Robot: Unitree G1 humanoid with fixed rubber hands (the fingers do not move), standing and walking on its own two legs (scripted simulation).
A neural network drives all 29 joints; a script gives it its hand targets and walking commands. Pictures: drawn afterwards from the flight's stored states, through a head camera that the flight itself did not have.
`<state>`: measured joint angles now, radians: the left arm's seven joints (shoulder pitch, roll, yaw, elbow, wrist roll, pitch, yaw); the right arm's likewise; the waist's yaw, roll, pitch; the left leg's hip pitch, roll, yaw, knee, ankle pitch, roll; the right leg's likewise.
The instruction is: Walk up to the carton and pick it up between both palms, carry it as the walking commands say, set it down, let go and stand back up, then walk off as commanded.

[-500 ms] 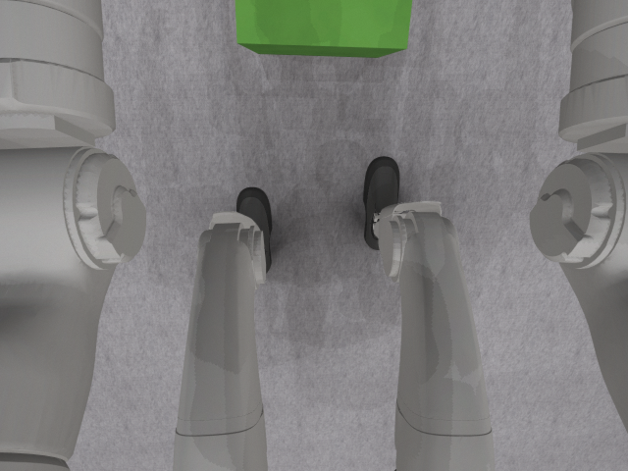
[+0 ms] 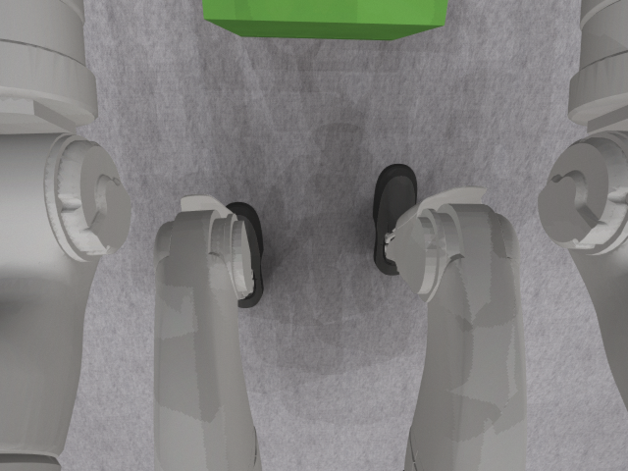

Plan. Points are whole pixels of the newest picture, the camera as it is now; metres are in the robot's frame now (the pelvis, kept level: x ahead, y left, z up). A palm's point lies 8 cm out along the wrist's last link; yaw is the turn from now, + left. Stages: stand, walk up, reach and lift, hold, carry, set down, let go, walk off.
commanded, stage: reach and lift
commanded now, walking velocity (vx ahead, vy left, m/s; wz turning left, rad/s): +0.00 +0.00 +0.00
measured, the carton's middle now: out of the picture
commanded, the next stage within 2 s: none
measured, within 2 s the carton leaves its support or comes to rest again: neither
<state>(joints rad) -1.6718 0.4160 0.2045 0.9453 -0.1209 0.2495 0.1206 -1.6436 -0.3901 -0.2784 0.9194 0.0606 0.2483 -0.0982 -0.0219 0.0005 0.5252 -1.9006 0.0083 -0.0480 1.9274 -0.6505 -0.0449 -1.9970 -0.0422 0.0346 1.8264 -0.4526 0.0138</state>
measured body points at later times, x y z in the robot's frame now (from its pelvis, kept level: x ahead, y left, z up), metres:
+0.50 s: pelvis +0.00 +0.00 -0.08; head +0.41 +0.00 +0.09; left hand +0.60 +0.17 -0.29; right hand +0.59 -0.20 -0.29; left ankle +0.08 +0.14 -0.44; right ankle +0.14 -0.14 -0.44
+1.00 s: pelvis +0.00 +0.00 -0.09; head +0.41 +0.00 +0.09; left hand +0.61 +0.16 -0.29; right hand +0.60 -0.20 -0.29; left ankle +0.08 +0.14 -0.44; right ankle +0.14 -0.14 -0.44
